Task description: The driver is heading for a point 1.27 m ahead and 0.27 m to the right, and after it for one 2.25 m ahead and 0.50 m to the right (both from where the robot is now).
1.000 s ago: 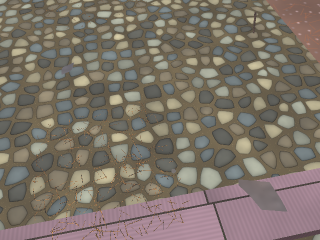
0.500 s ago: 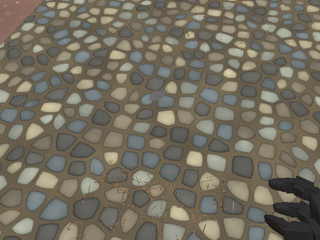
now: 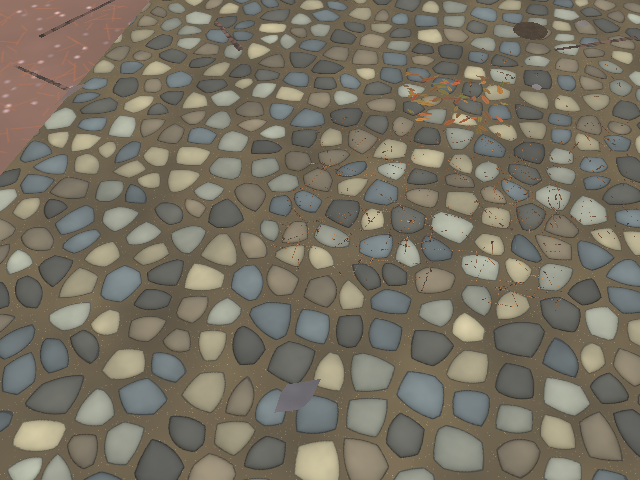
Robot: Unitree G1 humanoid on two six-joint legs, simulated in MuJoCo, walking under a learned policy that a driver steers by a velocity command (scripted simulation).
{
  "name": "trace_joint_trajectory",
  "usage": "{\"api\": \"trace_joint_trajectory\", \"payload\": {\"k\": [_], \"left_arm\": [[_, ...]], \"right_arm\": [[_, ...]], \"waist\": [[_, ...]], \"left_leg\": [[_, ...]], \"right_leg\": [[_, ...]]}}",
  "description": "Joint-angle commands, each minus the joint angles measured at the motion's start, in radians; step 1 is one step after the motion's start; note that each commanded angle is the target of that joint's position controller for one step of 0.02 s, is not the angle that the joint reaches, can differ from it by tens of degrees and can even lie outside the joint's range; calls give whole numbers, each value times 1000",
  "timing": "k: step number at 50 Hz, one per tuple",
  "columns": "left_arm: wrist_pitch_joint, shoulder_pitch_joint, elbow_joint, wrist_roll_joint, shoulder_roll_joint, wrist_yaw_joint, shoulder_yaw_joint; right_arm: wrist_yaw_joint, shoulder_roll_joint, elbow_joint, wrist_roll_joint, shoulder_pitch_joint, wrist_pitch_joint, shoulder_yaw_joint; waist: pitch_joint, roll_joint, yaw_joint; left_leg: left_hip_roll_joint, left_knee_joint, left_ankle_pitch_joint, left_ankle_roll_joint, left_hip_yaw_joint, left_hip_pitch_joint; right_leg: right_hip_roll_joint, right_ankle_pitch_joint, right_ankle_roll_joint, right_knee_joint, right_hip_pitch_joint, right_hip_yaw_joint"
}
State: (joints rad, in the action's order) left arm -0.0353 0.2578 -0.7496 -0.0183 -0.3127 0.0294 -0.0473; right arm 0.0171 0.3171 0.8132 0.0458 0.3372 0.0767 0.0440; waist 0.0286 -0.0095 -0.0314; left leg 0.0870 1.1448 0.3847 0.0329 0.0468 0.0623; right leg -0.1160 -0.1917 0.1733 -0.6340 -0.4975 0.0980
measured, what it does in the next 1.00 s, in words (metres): walks ahead, turning right: left foot, then right foot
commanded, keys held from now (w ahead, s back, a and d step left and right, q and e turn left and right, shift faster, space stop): w+e+shift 0.44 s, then w+shift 0.24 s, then w+q+shift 0.32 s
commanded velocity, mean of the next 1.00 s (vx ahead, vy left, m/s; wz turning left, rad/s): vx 1.00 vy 0.00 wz -0.43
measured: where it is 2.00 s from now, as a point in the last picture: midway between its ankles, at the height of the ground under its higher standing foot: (472, 138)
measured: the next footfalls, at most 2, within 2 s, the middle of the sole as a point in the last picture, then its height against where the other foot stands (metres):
left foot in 0.38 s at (312, 411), level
right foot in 0.80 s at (486, 318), level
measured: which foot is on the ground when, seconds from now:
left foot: up 0.00-0.36, down 0.38-0.82, up 0.84-1.00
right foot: down 0.00-0.36, up 0.38-0.78, down 0.80-1.00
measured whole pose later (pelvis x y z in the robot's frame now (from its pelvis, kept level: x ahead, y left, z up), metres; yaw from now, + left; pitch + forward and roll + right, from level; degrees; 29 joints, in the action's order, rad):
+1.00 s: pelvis +0.89 -0.25 +0.03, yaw -24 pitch +0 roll -1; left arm -0.09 0.33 -0.84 -0.03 -0.28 0.01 -0.04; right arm -0.03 0.28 0.83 0.01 0.31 0.03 0.04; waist 0.01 -0.04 0.01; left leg -0.10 1.25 0.23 0.08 -0.02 0.58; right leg -0.03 -0.29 0.06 -0.43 -0.15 0.15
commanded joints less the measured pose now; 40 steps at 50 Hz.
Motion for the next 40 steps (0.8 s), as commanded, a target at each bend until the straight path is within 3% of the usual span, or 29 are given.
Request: {"api": "trace_joint_trajectory", "payload": {"k": [1,2,4,5,7,9,12,14,16,17,18,19,20,21,22,23,24,25,26,28,30,32,33,34,35,37,38,39,40], "left_arm": [[9,210,-1,1,-149,-16,-63],[6,188,-11,4,-122,-14,-55],[-16,182,-26,7,-110,-23,-41],[-27,182,-27,8,-118,-20,-40],[-41,180,-23,13,-143,-17,-48],[-42,200,-29,22,-135,-18,-50],[-39,269,-54,34,-153,-15,-62],[-36,277,-61,30,-165,-23,-69],[-38,230,-51,28,-190,-32,-77],[-42,206,-44,20,-223,-30,-84],[-49,135,-27,14,-251,-26,-90],[-64,91,-2,6,-178,-24,-71],[-62,223,37,53,12,-28,-24],[-45,192,54,40,-69,-32,-15],[-31,76,43,13,-119,-30,-27],[-24,24,46,-6,-116,-15,-27],[-16,-24,54,-19,-96,2,-24],[-6,-13,71,-25,-61,17,-15],[4,-28,81,-27,-33,23,-4],[16,-71,118,-29,0,32,13],[14,-160,165,-34,-13,40,24],[7,-235,195,-28,-29,52,35],[4,-266,196,-22,-26,62,40],[-3,-296,212,-16,-12,68,50],[-7,-332,215,-17,-20,68,51],[-14,-314,200,-29,-44,50,45],[-17,-225,177,-39,-74,36,32],[-19,-23,113,-43,-107,18,11],[-21,157,58,-55,-164,-3,-15]], "right_arm": [[-14,70,-206,1,-128,65,-29],[-16,77,-210,10,-151,65,-32],[-22,61,-226,36,-156,22,-45],[-25,51,-232,38,-155,0,-52],[-33,44,-281,30,-257,-14,-64],[-41,24,-322,10,-376,-7,-76],[-42,9,-337,-5,-456,1,-81],[-38,20,-348,-11,-479,7,-78],[-26,54,-328,-12,-401,13,-61],[-13,104,-296,-19,-279,16,-38],[3,147,-245,-26,-74,20,-14],[27,215,-200,-7,164,21,20],[28,278,-192,44,173,22,38],[18,251,-201,22,96,8,51],[14,141,-208,13,-1,5,30],[7,84,-186,9,-27,5,18],[5,63,-152,13,-3,7,12],[3,47,-117,11,21,16,6],[-6,18,-85,2,43,28,0],[-21,13,-48,-17,58,49,-1],[-26,40,-31,-20,50,59,3],[-30,62,-23,-22,26,62,6],[-32,69,-15,-28,45,62,6],[-34,105,-5,-28,70,64,10],[-35,114,19,-31,106,60,12],[-29,167,54,-35,149,48,18],[-22,202,63,-34,154,40,23],[-13,227,65,-35,137,29,27],[-11,217,55,-39,121,25,22]], "waist": [[-162,-10,-49],[-72,-94,-5],[23,-95,55],[47,-69,70],[92,-32,49],[109,7,0],[52,50,-76],[28,71,-88],[-39,71,-38],[-128,76,26],[-220,78,150],[-348,20,250],[-489,-313,133],[-490,-314,127],[-289,-173,130],[-176,-73,118],[-108,-31,111],[-73,-80,77],[-47,-85,59],[-10,-86,28],[44,-82,16],[82,-57,5],[78,-32,21],[106,-54,23],[126,-29,33],[76,-51,6],[1,-81,-47],[-111,-99,-146],[-202,-90,-237]], "left_leg": [[-73,401,-69,-5,-188,783],[-114,285,-101,-5,-163,721],[-157,176,-75,-40,-144,640],[-175,105,-58,-55,-126,614],[-188,-81,-137,-78,-70,578],[-175,-287,-324,-92,-42,529],[-115,-477,-500,-79,-14,477],[-95,-562,-499,-60,-31,456],[-51,-648,-440,-41,-40,271],[-37,-636,-364,-30,-55,114],[-78,-627,-301,-19,-79,-101],[-231,-575,-24,7,-209,-353],[-572,-693,191,103,-714,-613],[-569,-830,379,141,-946,-537],[-494,-860,384,116,-753,-362],[-444,-859,206,109,-599,-223],[-393,-875,49,93,-474,-127],[-376,-887,-34,99,-408,-56],[-360,-905,-100,97,-359,-15],[-362,-957,-185,101,-282,20],[-342,-1019,-292,101,-168,68],[-286,-1079,-363,80,-25,141],[-256,-1122,-417,72,32,173],[-296,-1154,-492,84,33,201],[-304,-1166,-600,91,39,161],[-309,-1051,-1018,94,43,19],[-323,-893,-1230,89,44,-23],[-320,-650,-1282,78,39,9],[-271,-353,-1074,67,34,177]], "right_leg": [[362,-321,244,400,715,-852],[322,-271,191,423,538,-767],[228,-166,157,446,311,-628],[196,-139,154,461,228,-580],[145,-13,151,509,118,-506],[104,151,113,511,102,-461],[106,426,58,460,249,-465],[126,526,40,407,361,-483],[121,717,-3,285,398,-486],[123,806,-25,132,406,-492],[101,758,-41,-82,336,-482],[68,524,-42,-375,196,-431],[-42,-354,-66,-711,-118,-308],[23,-267,-53,-810,-240,-242],[87,-142,-54,-775,-276,-214],[118,-85,-60,-729,-257,-196],[140,-80,-63,-697,-235,-195],[153,-90,-70,-679,-218,-204],[166,-105,-73,-664,-218,-209],[176,-107,-79,-610,-266,-222],[171,-15,-89,-496,-292,-214],[159,124,-92,-278,-199,-151],[132,181,-85,-201,-108,-83],[138,206,-72,-133,-32,-58],[126,207,-60,-87,-6,-33],[81,147,-35,-22,86,13],[50,77,-23,-16,206,6],[32,33,-15,8,428,-25],[103,-4,-13,35,684,-101]]}}
Velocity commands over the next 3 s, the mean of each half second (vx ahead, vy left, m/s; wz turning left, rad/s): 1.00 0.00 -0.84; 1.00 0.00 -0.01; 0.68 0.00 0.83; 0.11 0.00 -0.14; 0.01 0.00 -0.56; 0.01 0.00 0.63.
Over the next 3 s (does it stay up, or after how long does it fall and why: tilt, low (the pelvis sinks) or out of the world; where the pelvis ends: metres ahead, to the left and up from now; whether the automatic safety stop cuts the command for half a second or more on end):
stays up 1.44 -0.38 0.02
